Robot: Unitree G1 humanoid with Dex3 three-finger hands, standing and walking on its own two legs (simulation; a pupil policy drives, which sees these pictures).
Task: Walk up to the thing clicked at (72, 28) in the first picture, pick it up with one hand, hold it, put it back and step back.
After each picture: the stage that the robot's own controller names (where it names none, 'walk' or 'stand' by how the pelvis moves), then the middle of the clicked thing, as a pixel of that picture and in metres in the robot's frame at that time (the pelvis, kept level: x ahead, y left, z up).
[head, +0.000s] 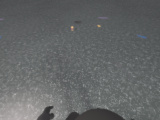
stand; (72, 28) +2.29 +0.65 -0.72
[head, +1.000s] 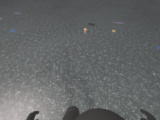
walk; (85, 30) +2.21 +0.29 -0.69
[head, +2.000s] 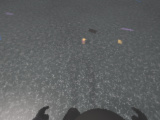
walk; (83, 41) +1.57 +0.22 -0.71
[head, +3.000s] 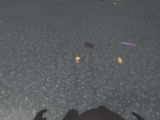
walk; (77, 59) +1.05 +0.24 -0.72
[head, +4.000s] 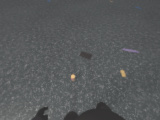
walk; (73, 77) +0.63 +0.24 -0.72
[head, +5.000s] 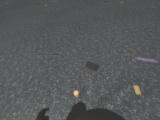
stand; (76, 94) +0.39 +0.25 -0.70
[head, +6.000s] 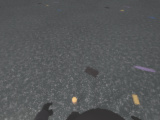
stand; (74, 100) +0.34 +0.20 -0.72
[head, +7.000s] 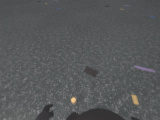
stand; (73, 101) +0.32 +0.20 -0.72
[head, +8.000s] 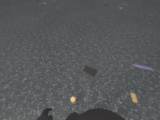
stand; (73, 100) +0.33 +0.21 -0.73
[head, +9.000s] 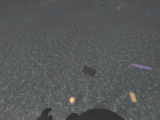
stand; (72, 100) +0.32 +0.23 -0.73
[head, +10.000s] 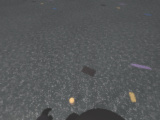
stand; (72, 101) +0.31 +0.23 -0.73
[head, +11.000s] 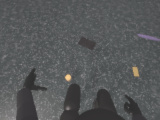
go down; (68, 78) +0.35 +0.23 -0.53
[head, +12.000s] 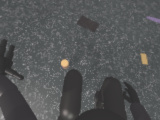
go down; (65, 64) +0.39 +0.26 -0.32
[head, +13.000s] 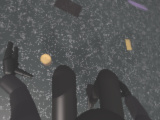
close in; (46, 60) +0.36 +0.30 -0.24
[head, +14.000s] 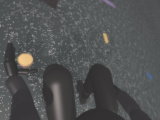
close; (25, 61) +0.35 +0.31 -0.21
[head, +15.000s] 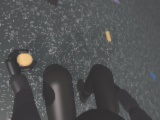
lift; (25, 61) +0.34 +0.32 -0.21
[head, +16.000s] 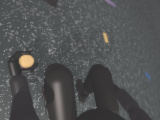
lift; (26, 62) +0.33 +0.31 -0.22
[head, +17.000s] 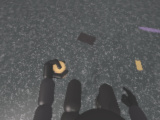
lift; (60, 70) +0.32 +0.22 -0.01
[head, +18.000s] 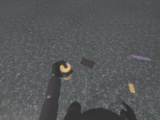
hold; (66, 71) +0.33 +0.19 +0.01
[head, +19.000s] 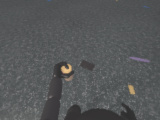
hold; (67, 72) +0.33 +0.18 +0.01
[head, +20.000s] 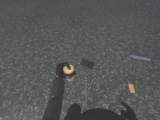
hold; (69, 73) +0.34 +0.17 -0.01
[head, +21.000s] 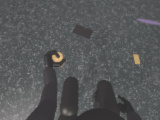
crouch; (59, 60) +0.40 +0.24 -0.09
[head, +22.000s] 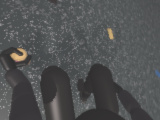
lower; (21, 58) +0.37 +0.33 -0.22
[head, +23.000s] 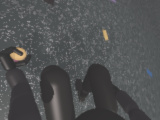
lower; (20, 57) +0.37 +0.33 -0.22
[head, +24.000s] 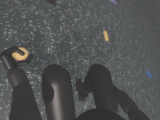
lower; (22, 57) +0.37 +0.33 -0.22
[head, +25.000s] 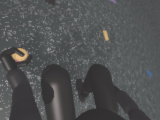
lower; (21, 57) +0.36 +0.33 -0.22
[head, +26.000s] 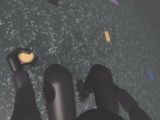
loosen; (26, 58) +0.36 +0.32 -0.22
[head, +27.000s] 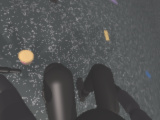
withdraw; (26, 57) +0.35 +0.31 -0.22
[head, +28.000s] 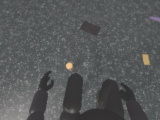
walk; (69, 66) +0.40 +0.24 -0.41
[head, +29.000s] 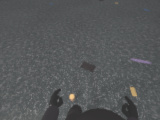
stand; (72, 97) +0.34 +0.21 -0.66
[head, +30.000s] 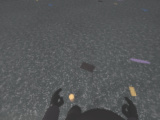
stand; (71, 97) +0.34 +0.22 -0.67
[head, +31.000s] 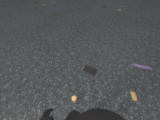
stand; (74, 99) +0.35 +0.20 -0.72
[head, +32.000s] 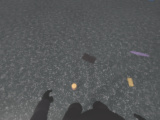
walk; (74, 86) +0.40 +0.17 -0.71
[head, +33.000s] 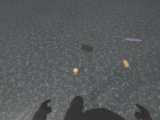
walk; (75, 71) +0.65 +0.25 -0.69
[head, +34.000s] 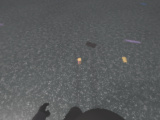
stand; (79, 61) +0.97 +0.24 -0.70
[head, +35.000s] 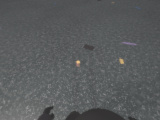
stand; (78, 63) +0.97 +0.25 -0.72
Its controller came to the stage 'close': yes
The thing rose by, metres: 0.71
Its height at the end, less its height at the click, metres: +0.00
